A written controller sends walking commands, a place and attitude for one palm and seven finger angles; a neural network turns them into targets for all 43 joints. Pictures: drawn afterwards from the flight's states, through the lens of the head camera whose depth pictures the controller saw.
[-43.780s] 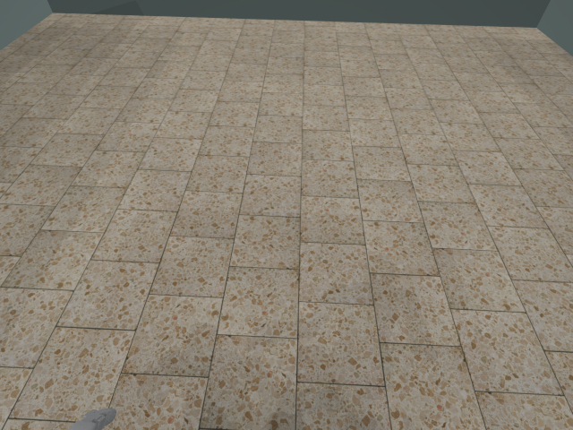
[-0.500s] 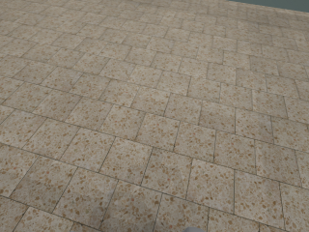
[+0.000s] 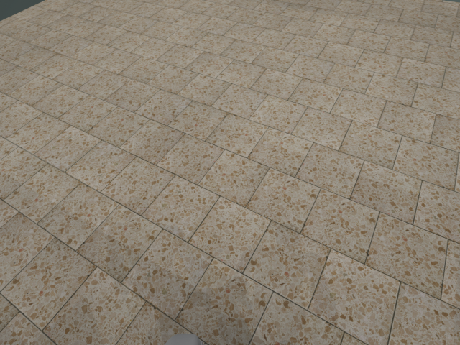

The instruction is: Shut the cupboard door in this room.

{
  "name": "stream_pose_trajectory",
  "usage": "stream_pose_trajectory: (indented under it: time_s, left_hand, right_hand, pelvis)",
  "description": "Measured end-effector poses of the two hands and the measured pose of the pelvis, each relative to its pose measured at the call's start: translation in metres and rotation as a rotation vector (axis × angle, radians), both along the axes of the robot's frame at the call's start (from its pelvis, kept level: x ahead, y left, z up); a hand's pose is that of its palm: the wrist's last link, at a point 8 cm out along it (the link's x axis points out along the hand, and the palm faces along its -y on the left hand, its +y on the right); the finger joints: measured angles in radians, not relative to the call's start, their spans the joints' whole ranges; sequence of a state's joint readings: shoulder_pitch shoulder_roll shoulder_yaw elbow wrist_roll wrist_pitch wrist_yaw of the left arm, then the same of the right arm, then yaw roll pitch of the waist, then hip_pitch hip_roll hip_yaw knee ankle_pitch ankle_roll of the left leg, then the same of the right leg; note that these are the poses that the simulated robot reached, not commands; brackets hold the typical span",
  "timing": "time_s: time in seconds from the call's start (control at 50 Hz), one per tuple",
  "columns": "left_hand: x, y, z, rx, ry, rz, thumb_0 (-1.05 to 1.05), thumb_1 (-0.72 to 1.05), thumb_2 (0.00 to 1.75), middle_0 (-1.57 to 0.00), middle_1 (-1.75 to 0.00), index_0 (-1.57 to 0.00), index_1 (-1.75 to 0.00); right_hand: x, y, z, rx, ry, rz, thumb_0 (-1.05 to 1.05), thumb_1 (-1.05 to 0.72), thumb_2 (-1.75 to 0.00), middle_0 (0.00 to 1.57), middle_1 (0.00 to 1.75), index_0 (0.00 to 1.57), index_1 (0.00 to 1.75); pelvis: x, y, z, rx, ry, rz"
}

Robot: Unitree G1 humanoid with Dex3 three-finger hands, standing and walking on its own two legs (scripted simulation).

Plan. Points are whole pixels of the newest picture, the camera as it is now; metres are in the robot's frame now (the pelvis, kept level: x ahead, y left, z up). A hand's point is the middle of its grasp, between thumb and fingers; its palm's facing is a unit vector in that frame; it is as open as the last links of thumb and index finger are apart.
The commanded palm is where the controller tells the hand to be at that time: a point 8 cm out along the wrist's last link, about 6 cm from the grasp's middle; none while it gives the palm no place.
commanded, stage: turn or walk to find it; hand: left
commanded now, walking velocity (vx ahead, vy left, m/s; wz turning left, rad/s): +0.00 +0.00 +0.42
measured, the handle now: out of the picture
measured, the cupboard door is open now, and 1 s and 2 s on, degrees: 77 77 77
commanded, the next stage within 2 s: none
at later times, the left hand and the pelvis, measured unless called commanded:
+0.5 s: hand out of the picture +0.05 +0.24 -0.16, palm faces +0.23 -0.94 -0.25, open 7.4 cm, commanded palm none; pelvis +0.01 +0.02 +0.00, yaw +11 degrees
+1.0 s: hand out of the picture -0.04 +0.18 -0.16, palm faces +0.46 -0.84 -0.28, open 7.4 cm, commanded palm none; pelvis +0.01 -0.01 +0.00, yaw +25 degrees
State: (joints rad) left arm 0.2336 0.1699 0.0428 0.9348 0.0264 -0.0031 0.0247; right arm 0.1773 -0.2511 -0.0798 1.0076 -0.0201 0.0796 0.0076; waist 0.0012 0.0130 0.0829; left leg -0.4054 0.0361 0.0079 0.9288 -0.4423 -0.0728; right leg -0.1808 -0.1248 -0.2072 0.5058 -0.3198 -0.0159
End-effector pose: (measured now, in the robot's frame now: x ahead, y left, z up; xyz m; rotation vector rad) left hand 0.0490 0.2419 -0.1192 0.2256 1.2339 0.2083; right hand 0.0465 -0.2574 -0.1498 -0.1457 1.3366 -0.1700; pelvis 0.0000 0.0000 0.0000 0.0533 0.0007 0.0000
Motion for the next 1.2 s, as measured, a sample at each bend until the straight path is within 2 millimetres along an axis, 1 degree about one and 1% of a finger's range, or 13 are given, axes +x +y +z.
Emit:
stream_pose_trajectory:
  time_s: [0.08, 0.14, 0.22, 0.32, 0.42, 0.56, 0.64, 0.78, 0.9, 0.98, 1.1, 1.14, 1.2]
  left_hand:
    - [-0.037, 0.023, -0.013, -0.009, 0.066, 0.077, 0.01, 0.91, 0.90, -0.20, -0.29, -0.20, -0.30]
    - [-0.062, 0.043, -0.031, -0.023, 0.116, 0.134, 0.01, 0.90, 0.90, -0.20, -0.29, -0.20, -0.30]
    - [-0.077, 0.060, -0.036, -0.028, 0.166, 0.181, 0.01, 0.91, 0.90, -0.20, -0.29, -0.20, -0.30]
    - [-0.063, 0.064, -0.026, -0.047, 0.104, 0.199, 0.01, 0.91, 0.90, -0.20, -0.29, -0.20, -0.30]
    - [-0.038, 0.059, -0.019, -0.047, 0.021, 0.200, 0.01, 0.91, 0.90, -0.20, -0.29, -0.20, -0.30]
    - [-0.005, 0.033, -0.009, -0.016, -0.064, 0.191, 0.01, 0.91, 0.90, -0.20, -0.29, -0.20, -0.30]
    - [-0.003, 0.013, -0.003, 0.020, -0.102, 0.200, 0.01, 0.90, 0.90, -0.20, -0.29, -0.20, -0.30]
    - [-0.035, -0.013, 0.010, 0.025, -0.064, 0.295, 0.01, 0.90, 0.90, -0.20, -0.29, -0.20, -0.30]
    - [-0.072, -0.022, 0.007, 0.010, -0.021, 0.388, 0.01, 0.91, 0.90, -0.20, -0.29, -0.20, -0.30]
    - [-0.109, -0.022, -0.002, -0.010, 0.028, 0.454, 0.01, 0.91, 0.90, -0.20, -0.29, -0.20, -0.30]
    - [-0.168, -0.010, -0.030, -0.057, 0.099, 0.566, 0.01, 0.90, 0.90, -0.20, -0.29, -0.20, -0.30]
    - [-0.184, -0.004, -0.039, -0.070, 0.124, 0.598, 0.01, 0.90, 0.90, -0.20, -0.29, -0.20, -0.30]
    - [-0.192, 0.002, -0.038, -0.080, 0.135, 0.621, 0.01, 0.91, 0.90, -0.20, -0.29, -0.20, -0.30]
  right_hand:
    - [0.046, 0.017, 0.007, -0.027, -0.073, 0.090, 0.01, -0.91, -0.90, 0.20, 0.30, 0.19, 0.30]
    - [0.078, 0.035, 0.010, -0.054, -0.151, 0.154, 0.01, -0.91, -0.90, 0.20, 0.30, 0.19, 0.30]
    - [0.098, 0.057, 0.024, -0.068, -0.208, 0.201, 0.01, -0.91, -0.90, 0.20, 0.30, 0.20, 0.30]
    - [0.097, 0.071, 0.032, -0.067, -0.196, 0.235, 0.01, -0.90, -0.90, 0.20, 0.30, 0.20, 0.30]
    - [0.084, 0.071, 0.027, -0.041, -0.148, 0.244, 0.01, -0.90, -0.90, 0.20, 0.30, 0.20, 0.30]
    - [0.059, 0.046, 0.002, 0.004, -0.049, 0.229, 0.01, -0.90, -0.90, 0.20, 0.30, 0.20, 0.30]
    - [0.055, 0.025, -0.017, 0.027, -0.001, 0.229, 0.01, -0.90, -0.90, 0.20, 0.30, 0.20, 0.30]
    - [0.068, 0.006, -0.013, 0.031, 0.044, 0.289, 0.01, -0.91, -0.90, 0.20, 0.30, 0.20, 0.30]
    - [0.094, 0.013, -0.004, 0.016, 0.039, 0.372, 0.01, -0.91, -0.90, 0.20, 0.30, 0.19, 0.30]
    - [0.122, 0.035, 0.002, 0.005, -0.012, 0.447, 0.01, -0.91, -0.90, 0.20, 0.30, 0.19, 0.30]
    - [0.163, 0.089, 0.012, -0.016, -0.151, 0.575, 0.01, -0.91, -0.90, 0.20, 0.30, 0.19, 0.30]
    - [0.169, 0.106, 0.017, -0.021, -0.193, 0.605, 0.01, -0.91, -0.90, 0.20, 0.30, 0.19, 0.30]
    - [0.169, 0.121, 0.027, -0.026, -0.220, 0.636, 0.01, -0.91, -0.90, 0.20, 0.30, 0.20, 0.30]
  pelvis:
    - [0.001, 0.013, -0.005, -0.018, 0.002, 0.036]
    - [0.003, 0.028, -0.016, -0.042, 0.004, 0.067]
    - [0.003, 0.037, -0.013, -0.049, -0.009, 0.087]
    - [0.003, 0.042, -0.002, -0.076, -0.015, 0.132]
    - [0.004, 0.037, 0.000, -0.073, -0.014, 0.170]
    - [0.008, 0.012, -0.006, -0.051, -0.002, 0.225]
    - [0.011, -0.006, -0.013, -0.036, -0.004, 0.262]
    - [0.015, -0.018, -0.001, -0.005, -0.009, 0.339]
    - [0.017, -0.020, 0.002, 0.008, -0.004, 0.394]
    - [0.012, -0.014, 0.000, -0.001, -0.006, 0.429]
    - [0.001, 0.008, -0.013, -0.045, -0.015, 0.494]
    - [-0.004, 0.014, -0.017, -0.041, -0.020, 0.515]
    - [-0.008, 0.020, -0.011, -0.054, -0.033, 0.529]
